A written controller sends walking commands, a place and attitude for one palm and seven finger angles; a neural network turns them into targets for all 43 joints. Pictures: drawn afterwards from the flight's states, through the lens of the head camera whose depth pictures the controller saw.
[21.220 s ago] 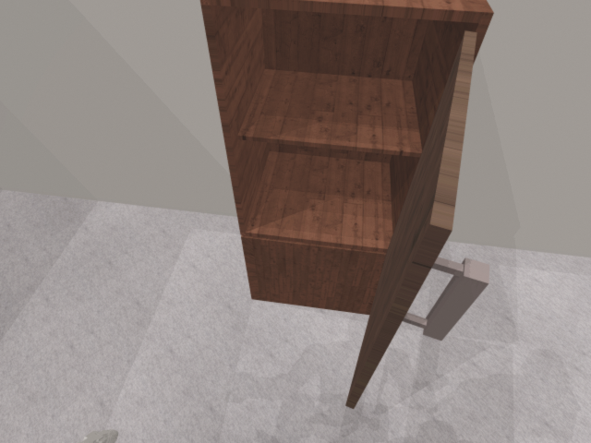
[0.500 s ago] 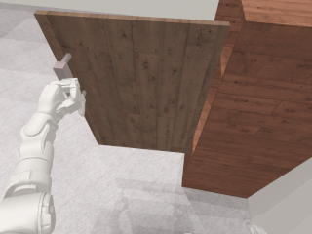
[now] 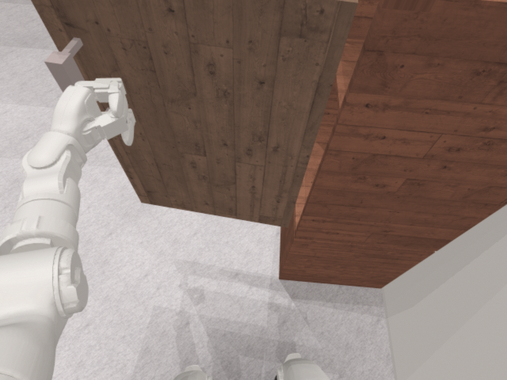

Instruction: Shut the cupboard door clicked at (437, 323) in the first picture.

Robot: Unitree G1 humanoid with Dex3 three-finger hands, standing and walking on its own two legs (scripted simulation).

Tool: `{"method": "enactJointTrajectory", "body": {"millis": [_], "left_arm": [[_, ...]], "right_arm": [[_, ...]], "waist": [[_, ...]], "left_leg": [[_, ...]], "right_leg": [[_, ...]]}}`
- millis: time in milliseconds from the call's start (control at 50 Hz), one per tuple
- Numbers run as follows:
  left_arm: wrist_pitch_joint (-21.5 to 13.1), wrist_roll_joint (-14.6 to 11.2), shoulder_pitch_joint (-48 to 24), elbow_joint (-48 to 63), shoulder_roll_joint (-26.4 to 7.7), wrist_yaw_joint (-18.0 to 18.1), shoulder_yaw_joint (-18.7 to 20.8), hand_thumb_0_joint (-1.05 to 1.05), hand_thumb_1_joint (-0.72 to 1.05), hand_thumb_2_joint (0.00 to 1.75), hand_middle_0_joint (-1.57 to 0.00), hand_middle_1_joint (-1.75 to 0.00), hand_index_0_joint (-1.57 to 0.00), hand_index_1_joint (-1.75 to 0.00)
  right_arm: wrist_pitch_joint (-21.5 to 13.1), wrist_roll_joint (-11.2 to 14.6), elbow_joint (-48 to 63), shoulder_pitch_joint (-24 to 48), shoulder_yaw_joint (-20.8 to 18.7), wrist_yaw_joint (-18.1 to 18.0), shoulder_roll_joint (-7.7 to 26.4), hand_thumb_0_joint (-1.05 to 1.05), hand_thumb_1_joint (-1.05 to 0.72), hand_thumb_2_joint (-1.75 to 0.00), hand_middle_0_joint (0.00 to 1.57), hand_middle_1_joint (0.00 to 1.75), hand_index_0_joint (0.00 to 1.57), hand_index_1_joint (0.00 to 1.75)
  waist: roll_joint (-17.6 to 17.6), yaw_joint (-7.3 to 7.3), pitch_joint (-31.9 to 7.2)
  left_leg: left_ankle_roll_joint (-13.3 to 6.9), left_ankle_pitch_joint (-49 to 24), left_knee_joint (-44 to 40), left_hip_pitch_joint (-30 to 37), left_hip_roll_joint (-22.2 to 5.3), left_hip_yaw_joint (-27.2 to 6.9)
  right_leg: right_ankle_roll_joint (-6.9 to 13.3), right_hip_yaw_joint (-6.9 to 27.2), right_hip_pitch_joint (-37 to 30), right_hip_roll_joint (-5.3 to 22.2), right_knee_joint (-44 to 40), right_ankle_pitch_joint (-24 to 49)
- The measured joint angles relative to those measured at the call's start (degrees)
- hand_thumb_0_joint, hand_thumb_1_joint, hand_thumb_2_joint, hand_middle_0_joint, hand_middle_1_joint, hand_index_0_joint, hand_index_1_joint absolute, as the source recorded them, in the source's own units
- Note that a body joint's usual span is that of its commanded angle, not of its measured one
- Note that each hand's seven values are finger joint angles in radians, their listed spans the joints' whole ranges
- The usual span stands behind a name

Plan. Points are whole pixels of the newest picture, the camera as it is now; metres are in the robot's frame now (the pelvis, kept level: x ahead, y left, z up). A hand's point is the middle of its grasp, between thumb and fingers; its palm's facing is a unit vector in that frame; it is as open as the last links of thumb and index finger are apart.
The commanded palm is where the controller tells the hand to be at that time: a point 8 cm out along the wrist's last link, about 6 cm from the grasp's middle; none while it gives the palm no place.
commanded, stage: push the door shut along its arc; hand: left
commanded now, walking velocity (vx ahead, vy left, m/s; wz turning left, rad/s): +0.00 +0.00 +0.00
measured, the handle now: (88, 91) +0.56 +0.22 +0.12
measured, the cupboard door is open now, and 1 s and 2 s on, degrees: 85 71 69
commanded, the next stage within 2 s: pull the fist back off the door in 0.82 s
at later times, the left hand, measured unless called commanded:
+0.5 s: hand (147, 95) +0.54 +0.13 +0.12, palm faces -0.35 -0.94 +0.00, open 2.9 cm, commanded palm +0.55 +0.18 +0.12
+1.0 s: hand (168, 75) +0.58 +0.10 +0.13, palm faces -0.27 -0.95 +0.12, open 3.2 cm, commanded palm +0.57 +0.13 +0.12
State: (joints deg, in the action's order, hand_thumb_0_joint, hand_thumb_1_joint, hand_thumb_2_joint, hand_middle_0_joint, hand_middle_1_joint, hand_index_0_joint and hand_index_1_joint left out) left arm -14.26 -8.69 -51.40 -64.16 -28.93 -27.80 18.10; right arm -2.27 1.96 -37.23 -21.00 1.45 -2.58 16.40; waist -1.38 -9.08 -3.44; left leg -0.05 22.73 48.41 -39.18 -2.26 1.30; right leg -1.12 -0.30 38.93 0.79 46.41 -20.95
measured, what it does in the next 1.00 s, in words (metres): stands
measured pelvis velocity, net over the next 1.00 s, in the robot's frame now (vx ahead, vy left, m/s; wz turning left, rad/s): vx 0.01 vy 0.00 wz -0.01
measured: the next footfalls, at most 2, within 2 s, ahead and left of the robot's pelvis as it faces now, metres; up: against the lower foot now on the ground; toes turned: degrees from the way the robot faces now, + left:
none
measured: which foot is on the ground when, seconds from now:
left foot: down 0.00-1.00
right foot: down 0.00-1.00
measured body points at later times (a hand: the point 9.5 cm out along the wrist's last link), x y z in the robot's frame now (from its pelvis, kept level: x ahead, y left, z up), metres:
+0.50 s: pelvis +0.00 +0.00 -0.01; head +0.13 +0.00 +0.42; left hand +0.55 +0.18 +0.13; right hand -0.02 -0.28 -0.12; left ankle +0.01 +0.12 -0.70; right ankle +0.01 -0.14 -0.70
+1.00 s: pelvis +0.01 +0.00 -0.02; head +0.16 +0.01 +0.40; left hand +0.59 +0.15 +0.13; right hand -0.03 -0.27 -0.13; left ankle +0.01 +0.12 -0.70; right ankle +0.01 -0.14 -0.70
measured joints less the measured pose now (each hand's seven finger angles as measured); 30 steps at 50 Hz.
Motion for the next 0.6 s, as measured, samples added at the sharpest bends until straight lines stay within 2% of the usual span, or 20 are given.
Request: {"method": "enactJointTrajectory", "body": {"millis": [180, 400, 600], "left_arm": [[0.8, 0.8, -5.0, -4.1, -2.7, -2.4, 0.0, 0.01, 0.9, 0.9, -1.3, -1.5, -1.29, -1.5], [2.4, 2.2, -12.8, -7.6, -5.1, -3.3, -0.3, 0.01, 0.9, 0.9, -1.3, -1.5, -1.29, -1.5], [4.2, 3.3, -18.2, -9.7, -7.4, -3.5, -1.4, -0.01, 0.89, 0.91, -1.3, -1.5, -1.29, -1.5]], "right_arm": [[0.7, -0.2, -0.3, -0.9, 0.1, -0.3, 0.4, 0.01, -0.9, -0.9, 0.21, 0.3, 0.2, 0.3], [0.6, -0.9, -0.6, -1.0, 0.0, -0.4, 0.9, 0.01, -0.9, -0.9, 0.21, 0.3, 0.2, 0.3], [0.9, -1.5, -1.1, -1.4, 0.2, -0.2, 0.5, 0.01, -0.9, -0.9, 0.21, 0.3, 0.2, 0.3]], "waist": [[-0.1, -1.3, 0.3], [-0.2, -3.32, 0.4], [-0.5, -4.36, 0.6]], "left_leg": [[0.1, 0.5, 1.5, -2.7, -0.5, -0.2], [0.2, 1.1, 3.9, -7.5, -0.9, -0.6], [0.2, 2.1, 6.3, -11.1, -1.2, -0.9]], "right_leg": [[0.1, -0.2, 2.5, -0.4, 1.0, -0.2], [0.2, -0.4, 7.1, -0.9, 2.9, -0.5], [0.2, -0.6, 10.3, -1.2, 4.6, -1.1]]}}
